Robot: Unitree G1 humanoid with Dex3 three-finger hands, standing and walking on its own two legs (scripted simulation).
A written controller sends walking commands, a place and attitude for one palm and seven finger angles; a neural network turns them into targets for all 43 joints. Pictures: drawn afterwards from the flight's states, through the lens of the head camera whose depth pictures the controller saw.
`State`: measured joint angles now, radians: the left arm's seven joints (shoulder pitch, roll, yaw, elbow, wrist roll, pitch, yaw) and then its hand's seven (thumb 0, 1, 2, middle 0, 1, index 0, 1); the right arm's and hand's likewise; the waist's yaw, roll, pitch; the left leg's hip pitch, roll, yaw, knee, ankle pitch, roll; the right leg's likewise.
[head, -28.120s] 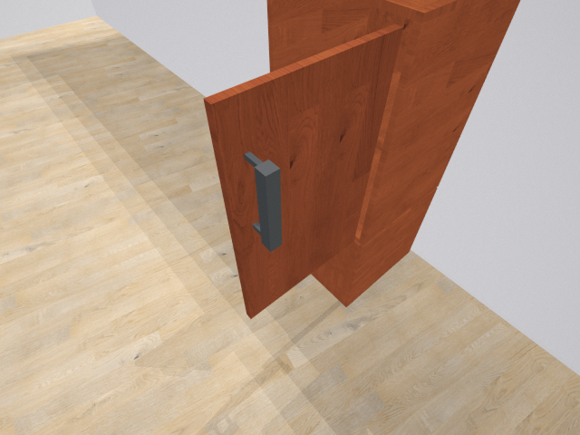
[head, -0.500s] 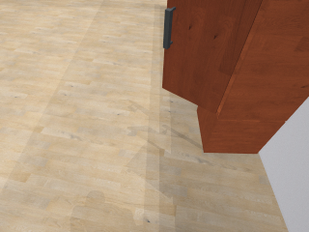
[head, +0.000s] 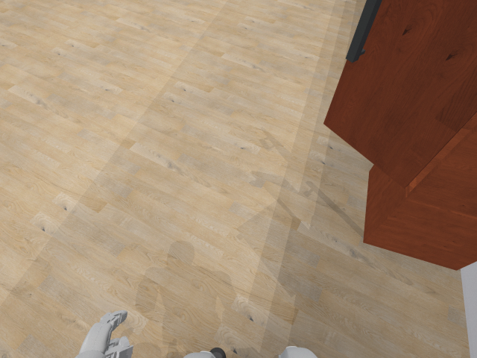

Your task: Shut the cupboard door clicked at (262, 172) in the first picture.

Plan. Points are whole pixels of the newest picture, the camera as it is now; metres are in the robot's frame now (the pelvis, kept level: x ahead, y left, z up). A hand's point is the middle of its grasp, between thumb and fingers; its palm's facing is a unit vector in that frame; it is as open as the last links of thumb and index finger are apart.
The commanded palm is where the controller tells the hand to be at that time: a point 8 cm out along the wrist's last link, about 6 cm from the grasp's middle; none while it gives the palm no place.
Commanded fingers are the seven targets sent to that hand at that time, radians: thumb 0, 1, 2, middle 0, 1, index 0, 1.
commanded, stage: walk to a spot facing it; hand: left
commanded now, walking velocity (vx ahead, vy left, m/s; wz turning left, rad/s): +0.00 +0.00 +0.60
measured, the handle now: (368, 26) +0.89 -0.34 +0.06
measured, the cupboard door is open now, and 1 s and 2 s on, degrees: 55 55 55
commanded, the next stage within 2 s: turn to face it in 1.14 s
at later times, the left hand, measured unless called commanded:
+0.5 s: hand out of the picture -0.06 +0.19 -0.19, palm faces +0.39 -0.89 -0.24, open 7.4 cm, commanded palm none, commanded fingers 0.00 0.90 0.90 -0.20 -0.30 -0.20 -0.30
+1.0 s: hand (98, 290) +0.25 +0.29 -0.16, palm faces +0.51 -0.82 -0.24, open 7.4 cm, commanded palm none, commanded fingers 0.00 0.90 0.90 -0.20 -0.30 -0.20 -0.30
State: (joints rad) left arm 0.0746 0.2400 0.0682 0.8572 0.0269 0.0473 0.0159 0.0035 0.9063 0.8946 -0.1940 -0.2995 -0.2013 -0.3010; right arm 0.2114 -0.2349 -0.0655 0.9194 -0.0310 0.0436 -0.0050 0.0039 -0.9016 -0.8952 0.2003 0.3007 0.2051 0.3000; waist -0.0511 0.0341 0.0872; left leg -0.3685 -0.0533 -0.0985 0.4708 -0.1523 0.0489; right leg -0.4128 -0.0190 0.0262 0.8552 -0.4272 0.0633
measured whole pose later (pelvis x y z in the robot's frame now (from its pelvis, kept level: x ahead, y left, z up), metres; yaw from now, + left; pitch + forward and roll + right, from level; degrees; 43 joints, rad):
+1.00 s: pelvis +0.23 +0.06 -0.02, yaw +35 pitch -1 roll +0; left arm 0.10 0.18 0.05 0.83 0.03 -0.04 -0.01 0.00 0.91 0.89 -0.20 -0.30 -0.20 -0.30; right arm 0.33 -0.21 -0.06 1.03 -0.01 0.01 0.01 0.01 -0.90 -0.90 0.20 0.30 0.20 0.30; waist -0.05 0.03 0.12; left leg -0.30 -0.02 -0.06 1.18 -0.49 0.04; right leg -0.41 -0.07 -0.12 0.65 -0.24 -0.02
